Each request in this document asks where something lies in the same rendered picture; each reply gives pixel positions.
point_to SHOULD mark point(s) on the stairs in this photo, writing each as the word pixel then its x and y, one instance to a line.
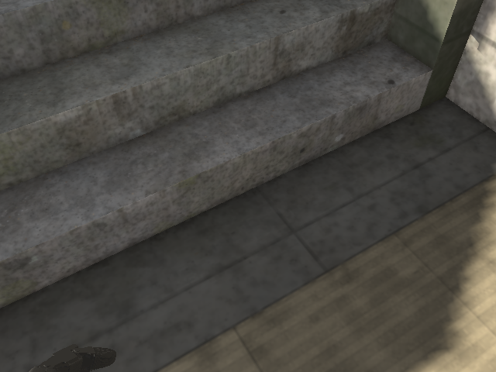
pixel 122 118

